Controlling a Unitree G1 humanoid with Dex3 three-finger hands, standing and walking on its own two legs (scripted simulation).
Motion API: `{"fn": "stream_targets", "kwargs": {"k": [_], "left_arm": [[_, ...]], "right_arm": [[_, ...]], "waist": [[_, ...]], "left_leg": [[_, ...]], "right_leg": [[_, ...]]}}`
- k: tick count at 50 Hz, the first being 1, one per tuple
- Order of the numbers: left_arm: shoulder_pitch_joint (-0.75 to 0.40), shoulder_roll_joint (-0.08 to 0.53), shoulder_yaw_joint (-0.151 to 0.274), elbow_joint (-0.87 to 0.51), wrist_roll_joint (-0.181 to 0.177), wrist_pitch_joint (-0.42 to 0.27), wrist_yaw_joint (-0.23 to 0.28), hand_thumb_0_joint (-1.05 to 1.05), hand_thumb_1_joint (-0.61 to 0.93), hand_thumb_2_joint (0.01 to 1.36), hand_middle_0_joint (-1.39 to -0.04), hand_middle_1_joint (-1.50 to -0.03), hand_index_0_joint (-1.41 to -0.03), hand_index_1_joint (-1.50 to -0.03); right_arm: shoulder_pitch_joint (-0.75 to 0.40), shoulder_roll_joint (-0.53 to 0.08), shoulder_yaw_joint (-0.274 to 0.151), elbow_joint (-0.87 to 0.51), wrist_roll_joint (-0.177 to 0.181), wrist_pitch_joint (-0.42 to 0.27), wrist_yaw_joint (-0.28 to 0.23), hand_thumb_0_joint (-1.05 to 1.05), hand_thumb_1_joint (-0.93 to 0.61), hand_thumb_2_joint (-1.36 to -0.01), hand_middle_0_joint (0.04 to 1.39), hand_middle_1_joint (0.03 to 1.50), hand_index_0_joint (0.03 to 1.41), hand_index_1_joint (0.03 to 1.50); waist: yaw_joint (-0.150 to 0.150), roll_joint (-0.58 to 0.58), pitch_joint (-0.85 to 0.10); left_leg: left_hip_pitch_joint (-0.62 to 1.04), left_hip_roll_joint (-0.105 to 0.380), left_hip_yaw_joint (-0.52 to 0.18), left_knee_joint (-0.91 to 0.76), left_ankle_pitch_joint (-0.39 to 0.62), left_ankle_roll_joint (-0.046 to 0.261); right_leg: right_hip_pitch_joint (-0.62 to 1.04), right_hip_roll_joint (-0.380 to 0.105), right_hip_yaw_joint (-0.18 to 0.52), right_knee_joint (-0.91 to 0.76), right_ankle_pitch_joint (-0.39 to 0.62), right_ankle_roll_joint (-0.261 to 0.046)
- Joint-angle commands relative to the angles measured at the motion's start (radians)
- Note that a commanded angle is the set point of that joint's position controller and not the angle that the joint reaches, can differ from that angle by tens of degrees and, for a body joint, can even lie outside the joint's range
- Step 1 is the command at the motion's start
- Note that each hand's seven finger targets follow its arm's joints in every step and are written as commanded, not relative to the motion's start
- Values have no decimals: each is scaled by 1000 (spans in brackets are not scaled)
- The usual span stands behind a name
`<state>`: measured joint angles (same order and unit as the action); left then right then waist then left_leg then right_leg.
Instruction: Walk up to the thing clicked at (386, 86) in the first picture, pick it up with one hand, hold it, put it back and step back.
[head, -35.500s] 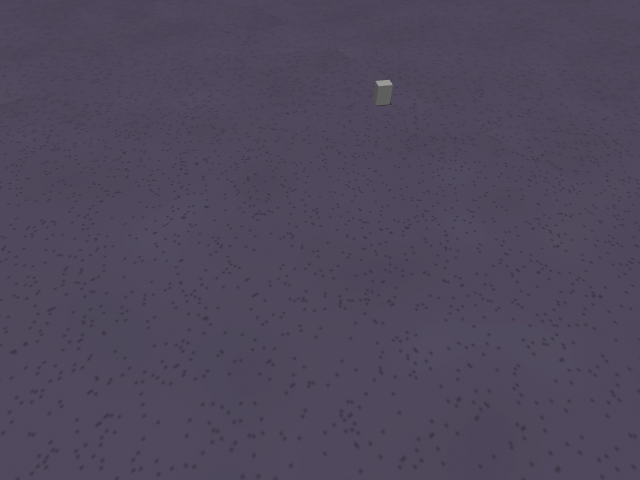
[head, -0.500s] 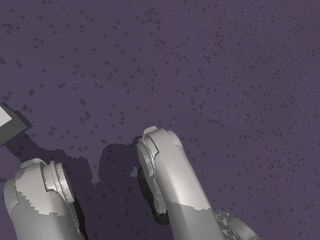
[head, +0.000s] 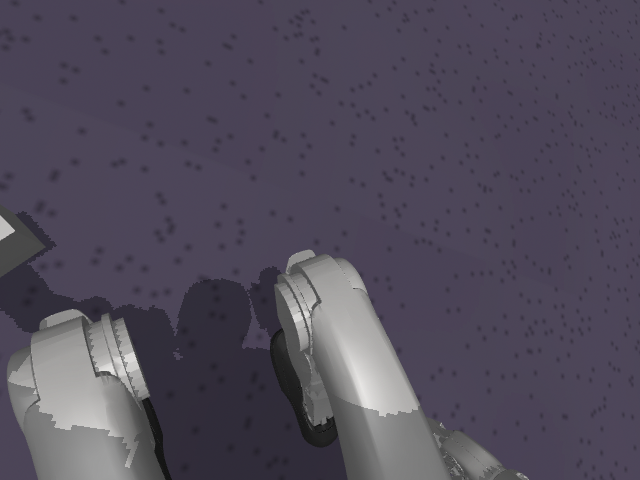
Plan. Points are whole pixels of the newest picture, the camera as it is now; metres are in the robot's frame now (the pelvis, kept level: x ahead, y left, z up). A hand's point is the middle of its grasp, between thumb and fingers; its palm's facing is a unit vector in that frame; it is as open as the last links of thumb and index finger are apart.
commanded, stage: settle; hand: left
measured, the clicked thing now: out of the picture +0.43 +0.30 -0.25
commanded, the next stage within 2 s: go down in 0.52 s
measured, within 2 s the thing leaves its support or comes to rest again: neither
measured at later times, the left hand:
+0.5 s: hand out of the picture +0.41 +0.34 -0.19, palm faces -0.11 -0.35 -0.93, open 12.2 cm
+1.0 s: hand out of the picture +0.41 +0.35 -0.01, palm faces -0.31 -0.16 -0.94, open 12.7 cm
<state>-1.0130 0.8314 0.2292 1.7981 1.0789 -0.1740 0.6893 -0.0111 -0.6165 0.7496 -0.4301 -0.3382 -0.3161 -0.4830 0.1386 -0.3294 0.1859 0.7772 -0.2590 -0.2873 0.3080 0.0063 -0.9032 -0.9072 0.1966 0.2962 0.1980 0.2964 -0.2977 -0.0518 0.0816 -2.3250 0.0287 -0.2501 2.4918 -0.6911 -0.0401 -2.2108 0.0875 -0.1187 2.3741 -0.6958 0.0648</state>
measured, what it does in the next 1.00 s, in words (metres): rises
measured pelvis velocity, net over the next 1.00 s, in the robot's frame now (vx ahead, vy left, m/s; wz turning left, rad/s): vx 0.01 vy -0.01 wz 0.11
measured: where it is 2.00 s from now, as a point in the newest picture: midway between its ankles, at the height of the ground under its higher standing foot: (235, 439)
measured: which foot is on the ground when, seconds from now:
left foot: down 0.00-1.00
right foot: down 0.00-1.00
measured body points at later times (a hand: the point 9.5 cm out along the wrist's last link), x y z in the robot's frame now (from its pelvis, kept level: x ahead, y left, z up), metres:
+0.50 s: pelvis +0.00 +0.00 +0.01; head +0.23 +0.10 +0.37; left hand +0.42 +0.35 -0.14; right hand +0.04 -0.25 -0.07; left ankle +0.07 +0.14 -0.28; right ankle +0.11 -0.12 -0.28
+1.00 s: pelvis +0.01 -0.01 +0.09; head +0.20 +0.03 +0.49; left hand +0.42 +0.35 +0.04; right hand +0.13 -0.26 -0.05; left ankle +0.07 +0.14 -0.28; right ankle +0.10 -0.12 -0.28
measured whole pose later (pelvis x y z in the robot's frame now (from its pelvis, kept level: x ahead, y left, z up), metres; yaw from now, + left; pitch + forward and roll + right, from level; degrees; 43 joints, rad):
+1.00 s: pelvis +0.01 -0.01 +0.09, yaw +6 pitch +35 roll -5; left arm -0.79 0.56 0.07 1.15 0.97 0.14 0.31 0.00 -0.34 0.82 -0.45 -0.67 -0.37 -0.76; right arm 0.13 -0.30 -0.02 0.74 -0.06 -0.06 0.24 0.01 -0.93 -0.91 0.20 0.30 0.20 0.30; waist -0.12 0.09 -0.18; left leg -2.12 0.04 -0.12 2.18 -0.68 -0.03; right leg -2.05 0.05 -0.04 2.14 -0.71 0.03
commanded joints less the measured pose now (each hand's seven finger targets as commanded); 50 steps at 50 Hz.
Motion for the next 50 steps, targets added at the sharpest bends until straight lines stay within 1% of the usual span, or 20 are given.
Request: {"fn": "stream_targets", "kwargs": {"k": [1,2,3,6,9,14,20,21,23,24,25,26,29,31,33,35,37,42,47,50], "left_arm": [[-107,163,0,-15,-2,-15,41,0,-567,784,-340,-358,-219,-501],[-126,168,-11,-25,-3,-21,45,0,-574,782,-327,-364,-210,-503],[-99,168,3,0,-5,-22,52,0,-494,771,-407,-444,-290,-572],[-129,174,-9,-9,-4,-29,64,0,-254,813,-603,-444,-506,-563],[-125,173,3,-15,-20,-28,71,0,-163,752,-646,-409,-558,-516],[-167,199,42,-67,-36,-35,91,0,-198,595,-603,-379,-548,-454],[-242,193,74,-229,-85,-19,113,0,-116,711,-680,-459,-597,-554],[-234,208,96,-282,-98,-12,117,0,-128,719,-692,-440,-601,-545],[-216,145,61,-330,-127,19,112,0,-158,680,-659,-448,-581,-540],[-215,135,55,-320,-132,42,105,0,-169,656,-645,-425,-564,-518],[-241,142,56,-387,-137,58,96,0,-181,602,-611,-420,-543,-501],[-224,112,33,-375,-153,83,82,0,-190,590,-594,-421,-527,-498],[-200,79,16,-485,-189,147,46,0,-168,626,-599,-450,-522,-534],[-150,18,-16,-480,-193,192,15,0,-130,644,-625,-466,-541,-554],[-165,-11,-51,-482,-176,224,-25,0,-187,724,-559,-548,-476,-635],[-140,-5,-55,-507,-165,254,-65,0,-333,798,-403,-708,-344,-768],[-151,-2,-63,-595,-165,267,-107,0,-368,830,-356,-754,-301,-811],[-121,18,-99,-725,-122,298,-233,0,-375,858,-439,-687,-340,-790],[-49,27,-128,-824,-97,321,-360,0,-374,849,-415,-681,-323,-775],[-18,-10,-178,-821,-104,320,-437,0,-400,831,-373,-684,-297,-766]], "right_arm": [[197,-283,-76,12,1,-7,-4,0,-895,-913,200,300,200,300],[191,-286,-77,13,1,-8,-6,0,-894,-913,200,300,200,300],[193,-288,-73,17,1,-6,-8,0,-906,-911,200,300,199,300],[189,-286,-66,18,-7,-11,-2,0,-905,-912,200,300,199,300],[194,-280,-67,17,-7,-10,1,0,-906,-911,200,300,199,300],[193,-288,-81,20,-5,-22,14,0,-903,-910,200,300,200,300],[209,-282,-120,31,2,-38,35,0,-911,-910,200,300,199,300],[211,-301,-149,41,11,-34,32,0,-912,-911,200,300,199,300],[195,-279,-163,33,26,-28,32,0,-910,-912,200,300,199,300],[193,-279,-166,37,27,-24,33,0,-912,-912,200,300,199,300],[197,-277,-176,46,34,-19,34,0,-913,-911,200,300,199,300],[188,-271,-182,44,42,-10,31,0,-913,-911,200,300,199,300],[192,-267,-204,45,78,13,23,0,-916,-910,199,299,199,299],[197,-249,-210,55,101,34,21,0,-918,-909,199,299,199,299],[212,-245,-220,68,115,53,15,0,-916,-905,200,299,199,299],[225,-231,-231,65,128,71,7,0,-916,-904,200,299,199,299],[222,-224,-244,53,143,87,2,0,-919,-906,200,300,199,300],[204,-194,-271,-8,184,149,-30,0,-929,-913,199,300,199,300],[182,-168,-280,-80,210,217,-79,0,-922,-911,200,300,199,300],[170,-145,-271,-114,219,245,-113,0,-918,-912,200,300,199,300]], "waist": [[-35,248,-524],[-39,257,-515],[-34,241,-519],[-46,241,-508],[-42,236,-515],[-39,264,-508],[-33,351,-613],[-9,384,-650],[8,424,-682],[2,419,-666],[21,452,-696],[23,449,-706],[75,497,-841],[87,491,-860],[74,449,-835],[90,404,-853],[109,398,-899],[134,311,-986],[149,218,-966],[129,110,-846]], "left_leg": [[401,4,112,-247,102,57],[399,5,112,-244,90,58],[398,5,110,-246,94,58],[384,6,111,-234,91,60],[382,7,111,-227,101,60],[407,10,97,-249,68,54],[477,14,105,-252,107,45],[493,10,111,-267,105,44],[526,12,115,-294,85,40],[527,11,120,-305,69,38],[537,9,125,-322,63,36],[544,10,128,-332,56,36],[607,11,139,-364,119,35],[621,8,151,-372,181,33],[579,2,167,-379,206,42],[588,-2,178,-397,237,48],[622,-5,185,-421,264,50],[642,-15,220,-466,231,67],[662,-24,226,-548,186,75],[597,-27,231,-577,143,86]], "right_leg": [[292,13,-137,-247,171,-78],[286,13,-133,-253,163,-78],[302,15,-136,-260,170,-77],[296,13,-130,-262,169,-74],[304,13,-122,-271,173,-71],[287,5,-132,-271,128,-76],[291,-11,-118,-272,162,-82],[297,-8,-106,-285,148,-87],[282,-14,-98,-297,128,-93],[266,-14,-94,-306,118,-95],[260,-19,-90,-309,111,-97],[261,-17,-83,-316,113,-100],[272,-15,-79,-311,184,-105],[268,-12,-75,-300,247,-109],[281,-7,-66,-313,280,-106],[324,-3,-55,-335,312,-106],[360,-9,-45,-352,331,-106],[508,-13,0,-445,303,-102],[603,-14,26,-548,228,-98],[647,-10,50,-625,166,-89]]}}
